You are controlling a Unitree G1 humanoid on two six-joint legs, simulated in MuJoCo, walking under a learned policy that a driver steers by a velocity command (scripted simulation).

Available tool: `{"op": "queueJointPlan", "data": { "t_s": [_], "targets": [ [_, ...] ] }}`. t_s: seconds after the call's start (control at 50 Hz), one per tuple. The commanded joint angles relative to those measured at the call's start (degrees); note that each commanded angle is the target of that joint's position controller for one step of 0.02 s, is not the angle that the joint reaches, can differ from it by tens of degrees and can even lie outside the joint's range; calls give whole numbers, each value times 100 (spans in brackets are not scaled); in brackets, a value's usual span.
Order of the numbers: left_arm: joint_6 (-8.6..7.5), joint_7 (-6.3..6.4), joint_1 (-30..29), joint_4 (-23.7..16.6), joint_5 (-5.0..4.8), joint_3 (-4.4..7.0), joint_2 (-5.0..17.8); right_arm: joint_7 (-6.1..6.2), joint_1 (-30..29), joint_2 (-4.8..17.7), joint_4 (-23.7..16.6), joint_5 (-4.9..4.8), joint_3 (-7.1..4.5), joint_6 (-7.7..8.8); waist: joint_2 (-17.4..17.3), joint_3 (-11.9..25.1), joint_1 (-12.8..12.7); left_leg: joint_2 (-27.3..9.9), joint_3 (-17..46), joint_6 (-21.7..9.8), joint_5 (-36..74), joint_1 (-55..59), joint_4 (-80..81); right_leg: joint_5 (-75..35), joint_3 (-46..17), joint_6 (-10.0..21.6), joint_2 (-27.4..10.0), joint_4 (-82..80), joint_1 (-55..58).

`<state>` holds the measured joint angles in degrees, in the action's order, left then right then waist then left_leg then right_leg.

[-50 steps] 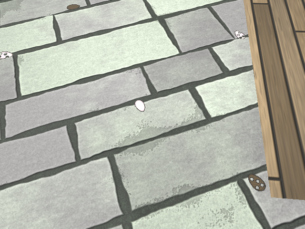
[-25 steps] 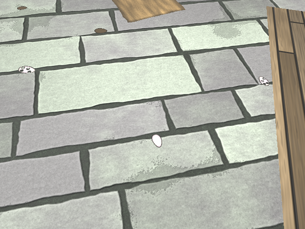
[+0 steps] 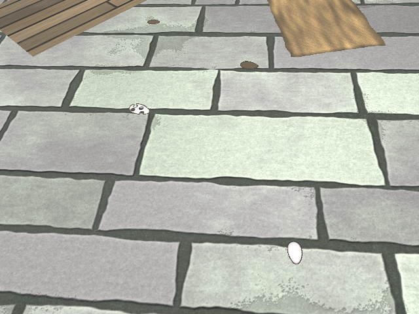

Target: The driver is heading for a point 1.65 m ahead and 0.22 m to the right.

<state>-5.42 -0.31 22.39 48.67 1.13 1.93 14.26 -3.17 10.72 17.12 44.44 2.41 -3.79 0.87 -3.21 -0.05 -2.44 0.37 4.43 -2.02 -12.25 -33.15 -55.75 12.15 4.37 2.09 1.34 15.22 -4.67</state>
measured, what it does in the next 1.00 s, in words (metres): walks ahead, turning right: left foot, then right foot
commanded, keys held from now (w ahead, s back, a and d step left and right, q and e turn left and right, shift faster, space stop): w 0.32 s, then w+e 0.62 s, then w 0.06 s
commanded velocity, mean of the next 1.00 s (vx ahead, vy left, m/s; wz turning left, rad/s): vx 0.50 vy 0.00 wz -0.21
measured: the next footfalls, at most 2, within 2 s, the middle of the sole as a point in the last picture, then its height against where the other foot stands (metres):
left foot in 0.22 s outside the picture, level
right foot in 0.76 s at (263, 299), level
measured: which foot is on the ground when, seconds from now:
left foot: up 0.00-0.20, down 0.22-0.78, up 0.80-1.00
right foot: down 0.00-0.24, up 0.26-0.74, down 0.76-1.00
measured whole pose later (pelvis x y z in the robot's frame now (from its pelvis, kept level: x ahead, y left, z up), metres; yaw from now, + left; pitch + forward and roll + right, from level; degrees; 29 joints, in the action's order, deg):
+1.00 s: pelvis +0.53 -0.03 -0.01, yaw -18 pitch +0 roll -1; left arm -2.3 -0.5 18.0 51.0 0.1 4.0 15.6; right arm -0.6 9.3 14.5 45.3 2.6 -1.6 2.6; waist -1.4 -3.3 -0.6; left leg -6.5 2.0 1.5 -16.3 -33.2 -61.3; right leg 9.8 -0.6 7.4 8.8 19.7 -9.9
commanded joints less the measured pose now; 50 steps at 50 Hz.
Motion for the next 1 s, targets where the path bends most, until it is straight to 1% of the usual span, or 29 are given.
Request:
{"op": "queueJointPlan", "data": {
  "t_s": [0.02, 0.08, 0.14, 0.18, 0.2, 0.22, 0.24, 0.26, 0.28, 0.3, 0.32, 0.34, 0.36, 0.44, 0.56, 0.64, 0.7, 0.74, 0.76, 0.78, 0.8, 0.82, 0.84, 0.86, 0.88, 0.9, 0.92, 0.96, 1.0],
  "targets": [
    [-88, -16, 7, -164, -37, 130, 643, -51, -549, 89, -497, 12, 68, 75, 858, -312, 99, -157, -223, 108, 505, -618, 754, -1659, -838, 750, -1344, -726, 247],
    [-61, -29, 243, 25, -42, 145, 725, -83, -1119, -22, -662, -19, 185, 108, 915, -366, -19, -210, -692, 43, 749, -28, 1694, -2064, -578, 707, -1298, -667, 115],
    [1, -14, 470, 224, -37, 176, 871, -20, -1257, 80, -717, -30, 193, 129, 916, -415, -9, -128, -866, -188, 513, 363, 2155, -2699, -605, 680, -1508, -424, 405],
    [57, 7, 455, 318, -46, 189, 964, 66, -787, 181, -562, 5, 145, 169, 888, -157, 258, 141, -995, -395, 228, 1133, 2498, -4168, -443, 583, -1484, 371, 617],
    [97, 16, 446, 361, -77, 177, 958, 122, -38, 259, -293, 44, 91, 220, 723, 249, 604, 304, -1068, -533, 402, 2100, 2883, -4565, -225, 479, -1301, 1299, 498],
    [103, 26, 433, 298, -95, 127, 840, 195, 880, 527, -3, 131, -12, 273, 542, 825, 948, -131, -584, -730, 282, 3499, 2880, -3668, -81, 367, -1094, 2481, -302],
    [89, -19, 620, -17, -196, -18, 282, 280, 1594, 1125, 57, 233, -158, 286, -595, 1639, 1027, -1913, 1783, -1238, -481, 5165, 3130, -820, 223, 124, -458, 4573, -2092],
    [119, 11, 722, 21, -108, 97, 578, 279, 1579, 1230, 99, -28, -205, 211, -881, 1870, 915, -2519, 3504, -1601, -191, 5148, 3873, 1757, -347, 133, 119, 5662, -2963],
    [156, 26, 269, -34, -29, 180, 800, 273, 1064, 953, 89, -158, -148, 186, -269, 935, 702, -2184, 2610, -1454, -259, 4453, 3884, 1345, -693, 199, -276, 5846, -3337],
    [122, -13, 21, -89, -34, 132, 635, 256, 667, 579, 56, -165, -48, 218, -89, 311, 541, -1909, 1921, -1325, 85, 3640, 4088, 940, -668, 213, -459, 5560, -3294],
    [137, -32, 3, -45, -38, 114, 501, 247, 449, 373, 68, -140, 11, 257, -8, 62, 341, -1612, 1410, -1129, 385, 3169, 4284, 709, -633, 198, -626, 5190, -3062],
    [223, -57, 112, 44, 22, 107, 438, 258, 329, 222, 112, -161, 56, 295, -27, -91, 177, -1383, 973, -932, 501, 2710, 4502, 594, -630, 150, -706, 4967, -2758],
    [302, -97, 285, 133, 51, 89, 348, 269, 346, 216, 147, -138, 61, 349, -208, -73, 106, -1372, 744, -944, 743, 2451, 4623, 532, -632, 104, -680, 4902, -2474],
    [409, -186, -317, 15, 35, 143, 330, 293, 704, 293, 404, -139, 25, 514, -21, -362, 128, -1288, 20, -881, 1155, 2519, 5013, -161, -747, 17, -669, 4596, -3056],
    [383, -254, -1467, -332, 44, 74, 168, 328, 1024, 220, 630, -152, 74, 545, 0, -569, 344, -1140, -906, -669, 1958, 2901, 5002, -1327, -425, -18, -552, 3146, -3361],
    [360, -317, -2165, -648, 73, 5, 126, 420, 1431, 327, 862, -135, 70, 504, 24, -671, 551, -1327, -1225, -581, 2827, 3598, 4734, -1240, 45, 185, -437, 2250, -3283],
    [367, -292, -1989, -682, 87, 46, 224, 486, 1394, 503, 927, -103, 46, 432, -128, -414, 375, -1438, -1484, -465, 4966, 4118, 3877, -484, 379, 505, -51, 1973, -2749],
    [353, -240, -1205, -483, 108, 147, 406, 517, 1311, 668, 922, -70, 5, 338, -252, 104, 21, -1465, -1631, -429, 6131, 4187, 2476, 107, 524, 791, 358, 1839, -1834],
    [308, -203, -394, -240, 155, 247, 570, 516, 1256, 724, 878, -94, -6, 292, -142, 553, -352, -1392, -1720, -347, 5534, 3702, 1276, -37, 372, 987, 459, 1397, -714],
    [303, -112, 473, -54, 220, 428, 1065, 490, 1203, 601, 682, -116, 33, 311, 369, 1144, -715, -1208, -1756, -201, 3583, 2437, -475, 427, -937, 1356, -498, 1182, 763],
    [369, -67, 170, -198, 114, 594, 1662, 356, 1336, 101, 263, -230, 108, 383, 1931, 1596, -258, 256, -1447, 159, -1655, -176, -2716, 79, -4372, 2374, -2158, 531, 2337],
    [427, -65, 227, -173, -63, 586, 1536, 341, 718, 521, 174, -134, 39, 440, 777, 1518, -486, 47, -224, 86, -1475, -859, -3001, -336, -4398, 2355, -2080, 258, 2319],
    [427, -15, -77, -145, -82, 528, 1307, 315, 425, 397, 32, -184, 85, 524, 548, 806, -327, -292, -128, 44, -956, -1056, -2636, -673, -3563, 2147, -1968, 199, 1678],
    [393, -16, -229, -95, -73, 436, 956, 333, 414, 381, 80, -182, 84, 564, 38, 148, -70, -499, -194, 46, -691, -696, -2004, -1792, -2950, 1796, -1667, 126, 745],
    [383, 5, -557, -125, -99, 382, 787, 326, 385, 305, 70, -93, 83, 469, -87, 28, 193, -618, -171, 78, -611, -372, -1582, -1617, -2479, 1475, -1246, -33, 271],
    [345, 22, -689, -190, -108, 363, 779, 310, 700, 258, 92, -11, 112, 343, 290, 88, 363, -644, -192, 183, -630, -19, -1386, -1924, -2346, 1581, -1236, -145, -98],
    [288, 6, -667, -178, -125, 345, 730, 303, 688, 275, 81, 42, 107, 236, 339, 59, 400, -665, -204, 268, -693, 107, -1231, -2174, -2272, 1601, -1134, -194, -284],
    [199, -5, -552, -124, -120, 364, 844, 266, 588, 184, 34, 44, 114, 123, 260, 2, 448, -667, -347, 404, -511, 101, -736, -2146, -1946, 1543, -912, -325, -490],
    [166, 2, -316, -48, -109, 364, 901, 223, 129, 157, -128, 42, 128, 104, 364, -175, 316, -706, -474, 476, 26, -125, -127, -2165, -1781, 1413, -801, -500, -535]
  ]
}}
Keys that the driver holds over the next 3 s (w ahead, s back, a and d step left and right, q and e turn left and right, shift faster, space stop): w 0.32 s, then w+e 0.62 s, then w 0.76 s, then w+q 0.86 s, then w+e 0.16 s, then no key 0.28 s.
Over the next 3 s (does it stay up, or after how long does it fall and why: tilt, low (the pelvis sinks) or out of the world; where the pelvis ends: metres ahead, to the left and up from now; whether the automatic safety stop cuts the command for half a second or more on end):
stays up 1.55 -0.20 -0.02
